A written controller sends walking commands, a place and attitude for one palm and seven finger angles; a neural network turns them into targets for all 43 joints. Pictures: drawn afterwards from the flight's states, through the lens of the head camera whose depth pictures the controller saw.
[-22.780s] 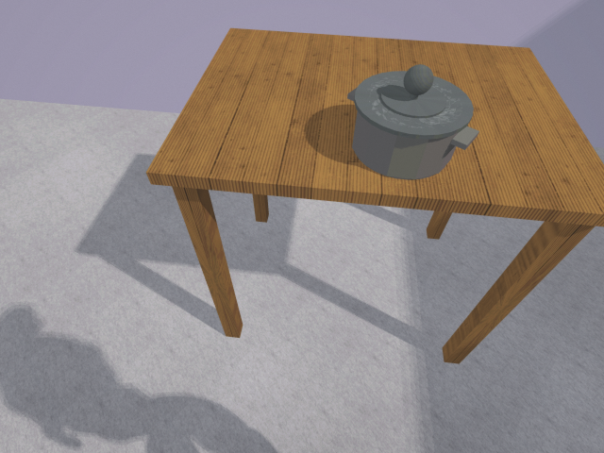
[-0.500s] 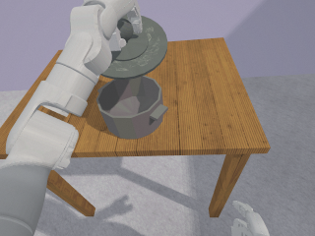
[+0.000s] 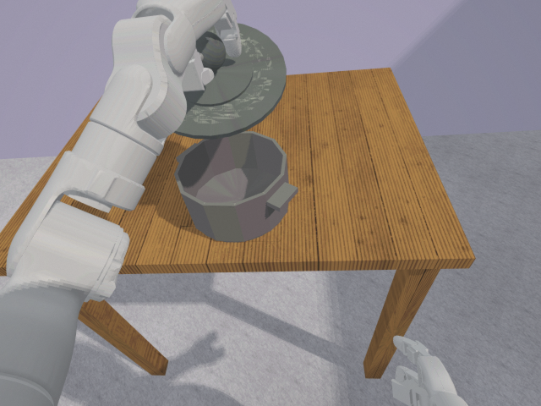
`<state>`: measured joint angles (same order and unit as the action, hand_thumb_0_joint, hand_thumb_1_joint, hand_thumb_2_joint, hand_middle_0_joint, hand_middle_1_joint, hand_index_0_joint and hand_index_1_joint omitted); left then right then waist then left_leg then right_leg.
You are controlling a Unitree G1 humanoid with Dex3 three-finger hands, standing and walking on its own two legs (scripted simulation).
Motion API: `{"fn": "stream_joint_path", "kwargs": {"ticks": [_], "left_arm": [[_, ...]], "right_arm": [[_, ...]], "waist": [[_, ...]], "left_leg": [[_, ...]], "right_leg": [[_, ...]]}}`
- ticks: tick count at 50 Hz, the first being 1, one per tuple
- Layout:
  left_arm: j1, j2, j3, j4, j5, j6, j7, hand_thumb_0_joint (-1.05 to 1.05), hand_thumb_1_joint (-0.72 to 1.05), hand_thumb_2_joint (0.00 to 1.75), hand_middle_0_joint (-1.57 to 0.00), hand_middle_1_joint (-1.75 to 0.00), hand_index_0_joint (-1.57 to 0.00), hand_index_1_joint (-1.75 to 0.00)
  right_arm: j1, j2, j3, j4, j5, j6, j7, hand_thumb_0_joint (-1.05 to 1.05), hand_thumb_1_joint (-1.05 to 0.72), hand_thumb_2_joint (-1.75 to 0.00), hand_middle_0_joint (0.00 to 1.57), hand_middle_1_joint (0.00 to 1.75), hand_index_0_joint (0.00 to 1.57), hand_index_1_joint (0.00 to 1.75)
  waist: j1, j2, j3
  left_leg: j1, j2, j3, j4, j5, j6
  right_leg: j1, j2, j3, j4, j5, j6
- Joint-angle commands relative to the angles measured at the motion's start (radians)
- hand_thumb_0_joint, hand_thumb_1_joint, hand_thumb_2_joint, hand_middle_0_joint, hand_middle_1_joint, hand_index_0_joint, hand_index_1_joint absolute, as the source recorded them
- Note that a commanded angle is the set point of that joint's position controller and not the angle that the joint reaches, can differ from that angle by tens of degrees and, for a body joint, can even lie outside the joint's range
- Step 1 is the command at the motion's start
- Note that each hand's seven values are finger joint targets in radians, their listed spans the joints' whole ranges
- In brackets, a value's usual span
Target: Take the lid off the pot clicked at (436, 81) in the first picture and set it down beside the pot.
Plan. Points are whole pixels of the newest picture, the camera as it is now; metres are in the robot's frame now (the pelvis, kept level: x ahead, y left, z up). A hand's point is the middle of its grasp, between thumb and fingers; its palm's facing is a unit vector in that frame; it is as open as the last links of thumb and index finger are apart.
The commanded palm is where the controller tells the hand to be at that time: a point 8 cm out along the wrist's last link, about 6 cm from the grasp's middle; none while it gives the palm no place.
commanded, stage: move the lid sideways beside the pot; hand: left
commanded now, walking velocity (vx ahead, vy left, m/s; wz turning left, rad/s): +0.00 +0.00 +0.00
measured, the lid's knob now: (206, 52) +0.48 +0.09 +0.30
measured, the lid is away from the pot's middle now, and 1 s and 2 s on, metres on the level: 0.02 0.15 0.23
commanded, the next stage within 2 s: lower the lid onto the table in 1.82 s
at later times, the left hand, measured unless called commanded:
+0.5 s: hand (142, 66) +0.44 +0.16 +0.31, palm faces -0.03 -0.04 -1.00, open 7.5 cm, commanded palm +0.40 +0.17 +0.38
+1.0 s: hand (93, 76) +0.44 +0.23 +0.30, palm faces -0.08 -0.04 -1.00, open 7.5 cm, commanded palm +0.41 +0.23 +0.38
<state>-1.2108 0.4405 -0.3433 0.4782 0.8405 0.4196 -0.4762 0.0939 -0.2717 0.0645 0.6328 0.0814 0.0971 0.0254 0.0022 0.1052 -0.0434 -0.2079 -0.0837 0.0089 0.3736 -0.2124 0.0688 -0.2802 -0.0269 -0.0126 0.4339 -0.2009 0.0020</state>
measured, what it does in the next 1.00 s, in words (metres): stands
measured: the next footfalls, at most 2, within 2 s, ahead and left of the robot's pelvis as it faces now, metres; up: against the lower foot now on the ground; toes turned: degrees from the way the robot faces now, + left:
none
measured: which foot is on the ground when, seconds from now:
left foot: down 0.00-1.00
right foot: down 0.00-1.00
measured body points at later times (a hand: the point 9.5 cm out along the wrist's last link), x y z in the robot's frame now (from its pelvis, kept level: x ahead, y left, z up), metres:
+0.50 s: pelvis -0.01 +0.00 +0.00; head +0.00 -0.04 +0.45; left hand +0.43 +0.16 +0.36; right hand +0.17 -0.23 -0.11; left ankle -0.02 +0.08 -0.74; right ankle +0.01 -0.12 -0.74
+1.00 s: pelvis -0.01 +0.00 +0.00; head +0.02 -0.03 +0.45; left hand +0.44 +0.23 +0.35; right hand +0.15 -0.24 -0.12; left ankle -0.02 +0.08 -0.74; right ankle +0.01 -0.12 -0.74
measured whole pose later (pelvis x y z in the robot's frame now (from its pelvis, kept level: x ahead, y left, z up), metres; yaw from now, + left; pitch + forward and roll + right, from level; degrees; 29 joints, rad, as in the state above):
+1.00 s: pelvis -0.01 +0.00 +0.00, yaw +1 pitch +3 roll +0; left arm -1.20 0.70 -0.22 0.63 0.90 0.32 -0.60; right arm 0.16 -0.29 0.06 0.63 0.10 0.09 -0.02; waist -0.03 0.07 0.00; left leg -0.24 -0.07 -0.01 0.40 -0.21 0.07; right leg -0.28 -0.02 -0.04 0.41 -0.18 0.00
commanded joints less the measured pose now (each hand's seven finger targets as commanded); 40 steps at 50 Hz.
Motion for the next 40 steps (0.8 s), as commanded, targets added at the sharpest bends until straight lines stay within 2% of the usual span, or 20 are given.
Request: {"fn": "stream_joint_path", "kwargs": {"ticks": [1, 5, 6, 7, 8, 11, 12, 14, 16, 17, 19, 21, 22, 24, 26, 27, 31, 32, 36, 40], "left_arm": [[-0.573, 0.282, 0.18, -0.147, 0.028, 0.004, 0.062, 0.0, 0.35, 1.37, -1.06, -0.52, -1.08, -0.53], [-0.648, 0.312, 0.174, -0.225, 0.055, 0.004, 0.047, 0.0, 0.35, 1.37, -1.06, -0.52, -1.08, -0.53], [-0.623, 0.262, 0.136, -0.252, 0.026, -0.005, 0.046, 0.0, 0.35, 1.37, -1.06, -0.52, -1.08, -0.53], [-0.652, 0.331, 0.183, -0.252, 0.054, -0.002, 0.047, 0.0, 0.35, 1.37, -1.06, -0.52, -1.08, -0.53], [-0.657, 0.272, 0.126, -0.208, 0.06, 0.005, 0.036, 0.0, 0.35, 1.37, -1.06, -0.52, -1.08, -0.53], [-0.639, 0.294, 0.15, -0.226, 0.028, -0.004, 0.032, 0.0, 0.35, 1.37, -1.06, -0.52, -1.08, -0.53], [-0.698, 0.34, 0.17, -0.277, 0.054, -0.009, 0.032, 0.0, 0.35, 1.37, -1.06, -0.52, -1.08, -0.53], [-0.655, 0.333, 0.168, -0.153, 0.061, 0.002, 0.023, 0.0, 0.35, 1.37, -1.06, -0.52, -1.08, -0.53], [-0.613, 0.354, 0.194, -0.14, 0.038, -0.01, 0.019, 0.0, 0.35, 1.37, -1.06, -0.52, -1.08, -0.53], [-0.642, 0.411, 0.222, -0.13, 0.071, -0.012, 0.018, 0.0, 0.35, 1.37, -1.06, -0.52, -1.08, -0.53], [-0.636, 0.388, 0.198, -0.072, 0.078, -0.012, 0.004, 0.0, 0.35, 1.37, -1.06, -0.52, -1.08, -0.53], [-0.615, 0.371, 0.184, -0.101, 0.059, -0.031, 0.0, 0.0, 0.35, 1.37, -1.06, -0.52, -1.08, -0.53], [-0.655, 0.448, 0.234, -0.143, 0.09, -0.036, 0.002, 0.0, 0.35, 1.37, -1.06, -0.52, -1.08, -0.53], [-0.621, 0.469, 0.25, -0.098, 0.1, -0.033, -0.01, 0.0, 0.35, 1.37, -1.06, -0.52, -1.08, -0.53], [-0.613, 0.409, 0.204, -0.155, 0.067, -0.049, -0.022, 0.0, 0.35, 1.37, -1.06, -0.52, -1.08, -0.53], [-0.632, 0.49, 0.267, -0.175, 0.092, -0.051, -0.022, 0.0, 0.35, 1.37, -1.06, -0.52, -1.08, -0.53], [-0.567, 0.433, 0.22, -0.148, 0.059, -0.058, -0.046, 0.0, 0.35, 1.37, -1.06, -0.52, -1.08, -0.53], [-0.585, 0.487, 0.259, -0.159, 0.082, -0.057, -0.047, 0.0, 0.35, 1.37, -1.06, -0.52, -1.08, -0.53], [-0.547, 0.472, 0.236, -0.123, 0.065, -0.065, -0.054, 0.0, 0.35, 1.37, -1.06, -0.52, -1.08, -0.53], [-0.615, 0.524, 0.25, -0.07, 0.097, -0.07, -0.059, 0.0, 0.35, 1.37, -1.06, -0.52, -1.08, -0.53]], "right_arm": [[-0.142, -0.108, -0.038, -0.157, 0.01, -0.03, -0.006, 0.0, -0.9, -0.9, 0.2, 0.3, 0.2, 0.3], [-0.152, -0.094, -0.031, -0.166, 0.011, -0.043, -0.015, 0.0, -0.9, -0.9, 0.2, 0.3, 0.2, 0.3], [-0.159, -0.099, -0.038, -0.177, 0.016, -0.043, -0.011, 0.0, -0.9, -0.9, 0.2, 0.3, 0.2, 0.3], [-0.147, -0.091, -0.034, -0.169, 0.013, -0.048, -0.013, 0.0, -0.9, -0.9, 0.2, 0.3, 0.2, 0.3], [-0.153, -0.092, -0.032, -0.161, 0.013, -0.046, -0.015, 0.0, -0.9, -0.9, 0.2, 0.3, 0.2, 0.3], [-0.136, -0.104, -0.037, -0.161, 0.017, -0.052, -0.015, 0.0, -0.9, -0.9, 0.2, 0.3, 0.2, 0.3], [-0.137, -0.093, -0.031, -0.165, 0.016, -0.062, -0.017, 0.0, -0.9, -0.9, 0.2, 0.3, 0.2, 0.3], [-0.123, -0.098, -0.028, -0.146, 0.015, -0.059, -0.028, 0.0, -0.9, -0.9, 0.2, 0.3, 0.2, 0.3], [-0.109, -0.116, -0.036, -0.144, 0.015, -0.061, -0.031, 0.0, -0.9, -0.9, 0.2, 0.3, 0.2, 0.3], [-0.108, -0.109, -0.028, -0.144, 0.013, -0.063, -0.035, 0.0, -0.9, -0.9, 0.2, 0.3, 0.2, 0.3], [-0.102, -0.109, -0.028, -0.139, 0.015, -0.06, -0.044, 0.0, -0.9, -0.9, 0.2, 0.3, 0.2, 0.3], [-0.092, -0.122, -0.037, -0.149, 0.013, -0.065, -0.041, 0.0, -0.9, -0.9, 0.2, 0.3, 0.2, 0.3], [-0.09, -0.114, -0.035, -0.151, 0.009, -0.07, -0.04, 0.0, -0.9, -0.9, 0.2, 0.3, 0.2, 0.3], [-0.089, -0.115, -0.035, -0.153, 0.008, -0.066, -0.046, 0.0, -0.9, -0.9, 0.2, 0.3, 0.2, 0.3], [-0.082, -0.12, -0.044, -0.165, 0.012, -0.068, -0.038, 0.0, -0.9, -0.9, 0.2, 0.3, 0.2, 0.3], [-0.074, -0.115, -0.043, -0.163, 0.009, -0.072, -0.038, 0.0, -0.9, -0.9, 0.2, 0.3, 0.2, 0.3], [-0.064, -0.131, -0.049, -0.163, 0.016, -0.061, -0.036, 0.0, -0.9, -0.9, 0.2, 0.3, 0.2, 0.3], [-0.064, -0.12, -0.046, -0.166, 0.017, -0.062, -0.036, 0.0, -0.9, -0.9, 0.2, 0.3, 0.2, 0.3], [-0.051, -0.139, -0.052, -0.16, 0.02, -0.05, -0.038, 0.0, -0.9, -0.9, 0.2, 0.3, 0.2, 0.3], [-0.043, -0.134, -0.046, -0.15, 0.024, -0.041, -0.048, 0.0, -0.9, -0.9, 0.2, 0.3, 0.2, 0.3]], "waist": [[-0.005, -0.184, -0.412], [-0.002, -0.149, -0.448], [-0.012, -0.105, -0.457], [-0.004, -0.115, -0.475], [-0.018, -0.104, -0.435], [-0.02, -0.087, -0.433], [-0.011, -0.067, -0.471], [-0.017, -0.121, -0.401], [-0.017, -0.121, -0.396], [-0.008, -0.145, -0.41], [-0.016, -0.171, -0.372], [-0.02, -0.126, -0.393], [-0.005, -0.109, -0.46], [-0.003, -0.123, -0.449], [-0.019, -0.093, -0.454], [-0.004, -0.102, -0.474], [-0.022, -0.089, -0.41], [-0.01, -0.1, -0.422], [-0.026, -0.081, -0.382], [-0.03, -0.108, -0.365]], "left_leg": [[0.089, 0.054, -0.027, -0.007, 0.364, -0.017], [0.11, 0.048, -0.035, -0.011, 0.359, -0.013], [0.139, 0.048, -0.038, 0.005, 0.381, -0.013], [0.131, 0.05, -0.039, -0.004, 0.36, -0.014], [0.127, 0.047, -0.036, -0.002, 0.35, -0.013], [0.143, 0.048, -0.052, -0.003, 0.347, -0.02], [0.149, 0.045, -0.054, -0.013, 0.334, -0.023], [0.106, 0.043, -0.048, -0.022, 0.273, -0.017], [0.106, 0.044, -0.053, -0.016, 0.278, -0.017], [0.08, 0.044, -0.047, -0.03, 0.245, -0.016], [0.064, 0.044, -0.041, -0.035, 0.223, -0.01], [0.085, 0.041, -0.049, -0.021, 0.255, -0.01], [0.097, 0.042, -0.046, -0.023, 0.274, -0.011], [0.08, 0.04, -0.039, -0.014, 0.286, -0.002], [0.116, 0.039, -0.047, 0.002, 0.336, -0.003], [0.109, 0.041, -0.047, -0.005, 0.334, -0.002], [0.121, 0.042, -0.054, 0.005, 0.36, -0.002], [0.108, 0.041, -0.048, -0.004, 0.326, 0.0], [0.107, 0.04, -0.052, 0.003, 0.317, 0.0], [0.071, 0.036, -0.045, -0.013, 0.246, 0.006]], "right_leg": [[0.218, -0.004, -0.015, 0.004, 0.32, -0.059], [0.226, 0.001, -0.012, 0.01, 0.307, -0.06], [0.212, -0.003, -0.008, 0.005, 0.306, -0.061], [0.224, 0.002, -0.006, 0.008, 0.293, -0.06], [0.194, 0.005, -0.013, 0.006, 0.285, -0.062], [0.183, 0.004, -0.018, -0.004, 0.259, -0.063], [0.197, 0.008, -0.013, 0.003, 0.248, -0.064], [0.179, 0.007, -0.021, -0.006, 0.22, -0.062], [0.183, 0.003, -0.019, -0.015, 0.225, -0.063], [0.207, 0.004, -0.013, -0.011, 0.212, -0.059], [0.195, 0.001, -0.016, -0.016, 0.206, -0.056], [0.197, -0.004, -0.013, -0.018, 0.227, -0.059], [0.236, 0.0, -0.002, -0.006, 0.244, -0.059], [0.249, -0.004, 0.001, -0.004, 0.273, -0.058], [0.232, -0.006, -0.003, -0.009, 0.298, -0.057], [0.254, 0.0, 0.002, -0.007, 0.299, -0.056], [0.205, -0.001, -0.011, -0.016, 0.3, -0.056], [0.219, 0.006, -0.005, -0.017, 0.278, -0.053], [0.188, 0.005, -0.015, -0.023, 0.265, -0.057], [0.193, 0.012, -0.016, -0.028, 0.228, -0.053]]}}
